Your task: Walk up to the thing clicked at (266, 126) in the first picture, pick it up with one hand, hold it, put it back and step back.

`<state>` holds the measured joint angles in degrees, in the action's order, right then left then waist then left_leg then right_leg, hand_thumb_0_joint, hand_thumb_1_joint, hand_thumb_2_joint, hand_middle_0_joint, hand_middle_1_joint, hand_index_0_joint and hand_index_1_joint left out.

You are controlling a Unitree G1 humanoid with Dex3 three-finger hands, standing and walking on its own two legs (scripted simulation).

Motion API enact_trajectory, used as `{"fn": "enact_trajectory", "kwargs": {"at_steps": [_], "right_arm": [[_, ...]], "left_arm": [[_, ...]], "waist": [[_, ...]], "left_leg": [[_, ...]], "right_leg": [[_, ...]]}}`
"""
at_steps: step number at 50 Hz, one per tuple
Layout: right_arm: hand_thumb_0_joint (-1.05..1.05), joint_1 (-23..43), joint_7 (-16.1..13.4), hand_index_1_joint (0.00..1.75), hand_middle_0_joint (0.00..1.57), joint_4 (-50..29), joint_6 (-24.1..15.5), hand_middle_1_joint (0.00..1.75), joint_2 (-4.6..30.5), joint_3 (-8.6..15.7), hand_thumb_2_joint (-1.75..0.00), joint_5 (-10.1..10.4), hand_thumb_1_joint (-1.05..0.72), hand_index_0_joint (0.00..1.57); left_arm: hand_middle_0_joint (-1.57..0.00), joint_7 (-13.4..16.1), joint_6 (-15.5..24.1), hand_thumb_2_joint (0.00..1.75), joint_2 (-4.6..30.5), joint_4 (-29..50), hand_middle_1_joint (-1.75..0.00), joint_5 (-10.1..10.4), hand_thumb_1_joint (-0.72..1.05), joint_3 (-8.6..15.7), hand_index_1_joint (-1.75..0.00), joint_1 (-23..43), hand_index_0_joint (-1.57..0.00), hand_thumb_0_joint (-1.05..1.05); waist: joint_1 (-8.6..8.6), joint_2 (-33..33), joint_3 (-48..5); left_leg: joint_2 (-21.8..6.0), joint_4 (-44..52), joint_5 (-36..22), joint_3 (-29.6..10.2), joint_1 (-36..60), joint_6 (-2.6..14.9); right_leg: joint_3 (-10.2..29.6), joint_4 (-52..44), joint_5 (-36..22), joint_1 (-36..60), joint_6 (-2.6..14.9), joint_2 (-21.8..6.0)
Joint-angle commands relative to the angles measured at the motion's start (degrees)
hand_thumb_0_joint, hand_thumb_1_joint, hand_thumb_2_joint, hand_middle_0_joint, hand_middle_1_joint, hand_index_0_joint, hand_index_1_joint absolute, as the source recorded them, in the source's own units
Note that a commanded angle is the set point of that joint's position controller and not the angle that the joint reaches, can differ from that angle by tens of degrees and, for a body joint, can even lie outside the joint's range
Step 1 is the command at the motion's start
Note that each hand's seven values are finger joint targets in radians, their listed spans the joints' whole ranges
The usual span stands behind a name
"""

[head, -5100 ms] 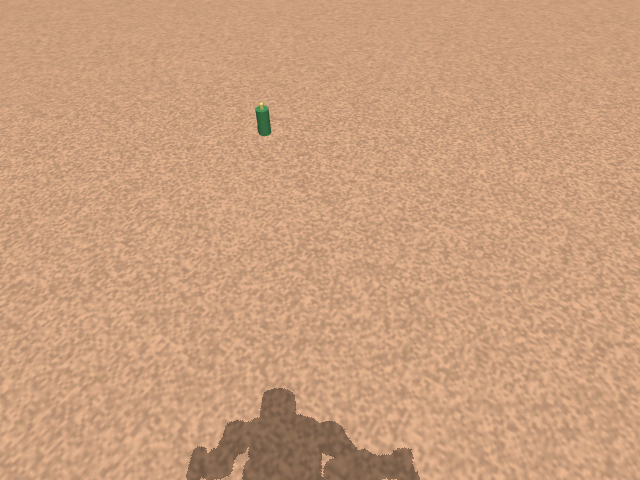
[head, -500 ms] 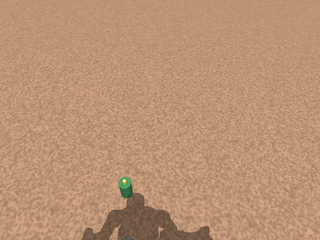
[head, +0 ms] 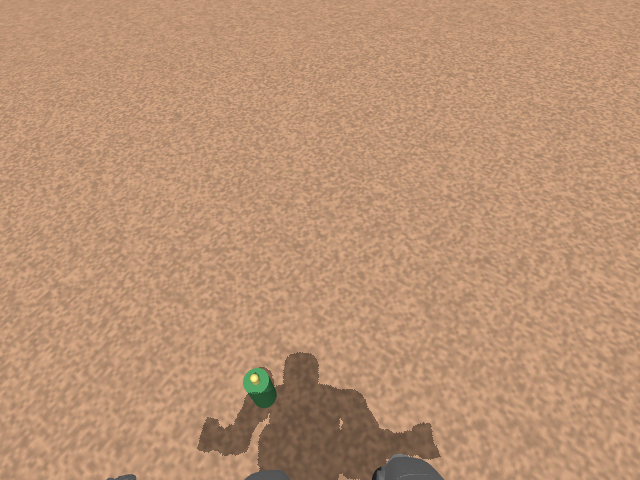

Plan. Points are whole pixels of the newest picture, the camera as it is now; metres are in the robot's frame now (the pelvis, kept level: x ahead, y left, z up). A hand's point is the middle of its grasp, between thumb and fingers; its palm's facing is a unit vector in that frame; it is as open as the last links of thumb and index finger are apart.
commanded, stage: walk up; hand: left
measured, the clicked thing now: (259, 386) +0.42 +0.23 -0.66
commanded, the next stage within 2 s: stand in 1.72 s
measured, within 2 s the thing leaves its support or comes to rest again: neither
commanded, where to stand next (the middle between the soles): +0.08 +0.01 m, yaw +2 degrees
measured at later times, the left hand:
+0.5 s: hand out of the picture +0.09 +0.28 -0.15, palm faces -0.02 -0.95 -0.32, open 7.4 cm
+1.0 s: hand out of the picture +0.14 +0.26 -0.13, palm faces +0.02 -0.94 -0.34, open 7.4 cm
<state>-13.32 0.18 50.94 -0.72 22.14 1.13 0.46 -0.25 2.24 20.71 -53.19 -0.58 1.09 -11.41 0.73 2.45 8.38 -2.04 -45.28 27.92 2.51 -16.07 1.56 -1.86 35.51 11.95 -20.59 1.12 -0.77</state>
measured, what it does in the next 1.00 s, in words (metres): steps on the spot: left foot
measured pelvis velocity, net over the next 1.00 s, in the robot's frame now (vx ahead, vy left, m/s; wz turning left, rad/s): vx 0.05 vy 0.01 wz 0.03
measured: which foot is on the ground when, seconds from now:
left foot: up 0.00-0.22, down 0.24-1.00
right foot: down 0.00-1.00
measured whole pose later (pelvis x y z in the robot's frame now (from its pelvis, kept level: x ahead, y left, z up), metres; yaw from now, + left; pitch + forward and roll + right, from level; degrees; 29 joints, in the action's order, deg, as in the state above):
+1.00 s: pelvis +0.05 +0.01 +0.02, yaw +1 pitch -3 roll +0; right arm -4.8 0.6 63.6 -1.5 20.9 0.2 -0.7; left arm -0.5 0.5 20.0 -64.1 -0.2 -0.1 -4.5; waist -0.3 0.4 2.4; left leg -1.7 -22.7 13.9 0.8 -6.2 -1.1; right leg -1.6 23.4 12.1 -8.7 -0.4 -1.3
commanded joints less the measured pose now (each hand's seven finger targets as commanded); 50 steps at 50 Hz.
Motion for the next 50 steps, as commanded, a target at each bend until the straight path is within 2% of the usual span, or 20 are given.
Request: {"fn": "enact_trajectory", "kwargs": {"at_steps": [1,4,7,9,11,12,13,14,15,16,18,19,22,23,24,26,28,35,41,50], "right_arm": [[0.00,-3.39,-0.71,0.30,0.20,-1.62,-0.80,0.30,13.00,3.55,-0.90,-0.21,-0.90,0.20],[0.00,-4.60,-0.06,0.30,0.20,0.71,-0.58,0.30,11.42,3.11,-0.90,-0.58,-0.90,0.20],[0.00,-3.35,0.14,0.30,0.20,1.88,-0.91,0.30,10.57,2.86,-0.90,-1.29,-0.90,0.20],[0.00,-4.66,0.04,0.30,0.20,3.36,-1.59,0.30,10.10,2.99,-0.90,-1.49,-0.90,0.20],[0.00,-6.40,-0.32,0.30,0.20,5.40,-2.17,0.30,10.46,3.50,-0.90,-2.00,-0.90,0.20],[0.00,-5.76,-0.59,0.30,0.20,5.60,-2.37,0.30,11.35,3.72,-0.90,-2.34,-0.90,0.20],[0.00,-4.11,-0.76,0.30,0.20,4.98,-2.60,0.30,13.81,4.18,-0.90,-2.81,-0.90,0.20],[0.00,0.59,-0.86,0.30,0.20,3.22,-3.04,0.30,16.15,4.20,-0.90,-2.45,-0.90,0.20],[0.00,4.18,-0.76,0.30,0.20,2.78,-2.87,0.30,18.12,4.30,-0.90,-2.00,-0.90,0.20],[0.00,7.33,-0.80,0.30,0.20,2.56,-2.94,0.30,16.55,3.80,-0.90,-1.94,-0.90,0.20],[0.00,7.87,-0.71,0.30,0.20,2.99,-3.38,0.30,13.07,2.31,-0.90,-1.98,-0.90,0.20],[0.00,7.02,-0.58,0.30,0.20,3.34,-3.47,0.30,13.04,2.24,-0.90,-1.83,-0.90,0.20],[0.00,5.11,-0.36,0.30,0.20,4.40,-2.96,0.30,12.58,2.16,-0.90,-0.85,-0.90,0.20],[0.00,4.45,-0.49,0.30,0.20,4.40,-2.83,0.30,12.04,1.94,-0.90,-0.66,-0.90,0.20],[0.00,3.86,-0.60,0.30,0.20,4.83,-2.73,0.30,11.90,2.05,-0.90,-0.51,-0.90,0.20],[0.00,5.19,-0.81,0.30,0.20,5.73,-2.58,0.30,13.15,2.41,-0.90,-0.77,-0.90,0.20],[0.00,7.03,-0.80,0.30,0.20,5.95,-2.46,0.30,13.21,2.20,-0.90,-0.75,-0.90,0.20],[0.00,7.02,-0.86,0.30,0.20,7.83,-2.27,0.30,11.90,1.82,-0.90,-0.38,-0.90,0.20],[0.00,9.06,-0.63,0.30,0.20,8.75,-1.76,0.30,11.36,1.88,-0.90,-0.76,-0.90,0.20],[0.00,11.13,-0.57,0.30,0.20,9.53,-1.81,0.30,10.73,1.40,-0.90,-1.07,-0.90,0.20]], "left_arm": [[-0.20,0.67,0.84,0.90,18.11,3.31,-0.30,-0.40,0.90,4.85,-0.30,-3.38,-0.20,0.00],[-0.20,0.70,0.83,0.90,15.68,3.87,-0.30,-0.80,0.90,3.93,-0.30,-0.49,-0.20,0.00],[-0.20,0.33,0.24,0.90,15.70,4.03,-0.30,-1.16,0.90,4.10,-0.30,0.35,-0.20,0.00],[-0.20,-0.01,-0.43,0.90,15.76,4.44,-0.30,-0.93,0.90,4.15,-0.30,3.38,-0.20,0.00],[-0.20,-0.36,-1.35,0.90,13.87,4.35,-0.30,-0.24,0.90,3.41,-0.30,5.23,-0.20,0.00],[-0.20,-0.44,-1.70,0.90,12.20,4.20,-0.30,0.16,0.90,2.74,-0.30,5.17,-0.20,0.00],[-0.20,-0.55,-1.97,0.90,9.98,3.83,-0.30,0.50,0.90,2.04,-0.30,3.92,-0.20,0.00],[-0.20,-0.66,-2.25,0.90,9.24,3.13,-0.30,0.82,0.90,1.66,-0.30,3.40,-0.20,0.00],[-0.20,-0.39,-2.48,0.90,12.88,1.17,-0.30,0.44,0.90,2.96,-0.30,3.99,-0.20,0.00],[-0.20,-0.57,-2.21,0.90,13.40,0.20,-0.30,0.41,0.90,3.24,-0.30,2.69,-0.20,0.00],[-0.20,-0.84,-1.57,0.90,10.81,-1.70,-0.30,0.66,0.90,2.51,-0.30,1.59,-0.20,0.00],[-0.20,-0.67,-1.12,0.90,11.26,-2.29,-0.30,0.73,0.90,2.56,-0.30,1.27,-0.20,0.00],[-0.20,0.16,-0.33,0.90,12.23,-3.69,-0.30,0.25,0.90,2.48,-0.30,2.44,-0.20,0.00],[-0.20,0.34,-0.14,0.90,12.90,-3.54,-0.30,0.28,0.90,2.24,-0.30,2.96,-0.20,0.00],[-0.20,0.16,-0.15,0.90,13.42,-3.70,-0.30,0.47,0.90,1.87,-0.30,4.27,-0.20,0.00],[-0.20,-0.18,-0.58,0.90,12.69,-4.05,-0.30,0.71,0.90,1.52,-0.30,5.51,-0.20,0.00],[-0.20,-0.20,-0.55,0.90,12.34,-5.10,-0.30,0.76,0.90,1.06,-0.30,4.90,-0.20,0.00],[-0.20,0.26,0.00,0.90,12.71,-6.76,-0.30,0.80,0.90,1.22,-0.30,7.03,-0.20,0.00],[-0.20,0.38,-0.31,0.90,12.16,-7.27,-0.30,0.45,0.90,1.31,-0.30,9.01,-0.20,0.00],[-0.20,0.32,-0.39,0.90,11.77,-7.62,-0.30,0.32,0.90,1.29,-0.30,9.95,-0.20,0.00]], "waist": [[-2.74,-13.78,-9.17],[-1.63,-13.41,-7.85],[-2.14,-13.55,-7.13],[-1.06,-13.87,-7.66],[0.72,-9.42,-7.89],[0.90,-6.80,-7.40],[0.22,0.88,-6.62],[-0.89,5.90,-5.07],[-0.70,6.50,-1.05],[-2.45,4.15,0.24],[-2.98,5.07,-2.07],[-3.03,6.12,-3.97],[-2.12,4.62,-9.82],[-1.41,3.87,-11.44],[-0.49,3.21,-12.07],[-0.70,2.55,-10.56],[-1.39,0.69,-10.11],[-0.42,-4.24,-10.77],[-0.42,-5.53,-9.83],[-1.10,-2.63,-10.27]], "left_leg": [[-0.33,-9.04,8.50,-4.21,-10.83,0.65],[0.17,-5.05,-1.51,-2.42,-8.63,-0.44],[0.79,2.11,-2.92,-0.80,-4.58,-1.10],[1.17,8.99,-6.24,0.28,-0.23,-1.38],[2.04,15.86,-12.38,0.49,7.89,-0.87],[0.79,18.94,-11.69,-2.12,9.67,-0.27],[-5.49,25.45,-2.97,-13.01,8.75,1.23],[-14.12,34.45,13.33,-26.91,3.05,4.80],[-17.75,37.55,19.86,-28.77,-8.20,8.54],[-15.94,35.64,15.74,-25.09,-10.46,8.67],[-9.58,30.12,-1.53,-14.50,-3.60,4.82],[-8.75,26.78,-10.71,-12.38,-1.01,3.93],[-6.72,20.74,-25.58,-7.89,1.46,1.63],[-5.59,20.29,-25.59,-6.96,2.07,1.11],[-4.58,22.20,-18.69,-6.85,2.39,1.06],[-5.45,24.93,-12.60,-8.15,3.51,1.43],[-6.07,23.97,-16.21,-8.41,4.32,2.03],[-4.46,21.46,-28.05,-5.47,8.31,1.00],[-4.47,23.62,-24.17,-5.21,9.18,1.00],[-4.89,27.06,-24.78,-5.23,9.58,0.21]], "right_leg": [[25.23,-18.14,8.30,11.43,13.43,-18.06],[16.97,-18.31,10.07,7.85,9.53,-12.07],[14.04,-19.05,12.55,3.98,9.25,-11.00],[12.21,-17.17,15.01,2.11,8.99,-11.18],[10.41,-13.22,20.45,-4.85,6.38,-10.44],[9.41,-11.07,23.49,-7.80,4.68,-9.06],[6.89,-5.88,23.15,-10.95,2.74,-5.72],[3.51,1.10,16.50,-10.26,0.19,-1.37],[3.72,8.74,15.13,-3.08,-0.21,-1.73],[4.39,7.61,12.53,1.07,-0.10,-3.01],[3.49,-0.76,8.18,2.33,0.24,-2.36],[2.29,-5.26,5.21,4.18,0.41,-1.75],[3.94,-11.64,-6.76,13.75,0.77,-2.99],[5.59,-10.91,-10.89,14.54,1.23,-4.50],[5.90,-9.27,-9.03,13.69,1.69,-5.01],[4.06,-8.33,-3.38,11.31,1.19,-3.92],[4.05,-10.19,-4.68,11.15,0.86,-4.28],[6.15,-12.30,-17.18,12.78,1.71,-6.90],[6.00,-14.58,-10.55,11.58,1.21,-6.45],[5.97,-16.27,-11.45,14.28,0.48,-6.52]]}}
